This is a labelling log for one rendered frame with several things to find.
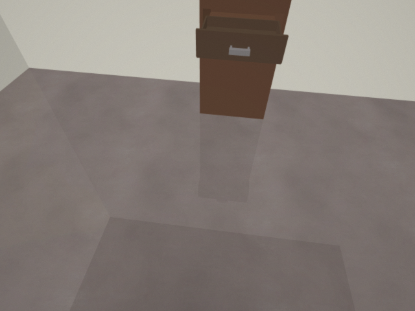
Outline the cabinet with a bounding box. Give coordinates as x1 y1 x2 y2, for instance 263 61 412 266
200 0 292 119

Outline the handle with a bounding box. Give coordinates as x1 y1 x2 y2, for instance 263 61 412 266
229 45 250 56

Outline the drawer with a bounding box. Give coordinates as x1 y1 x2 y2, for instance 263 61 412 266
196 16 289 64

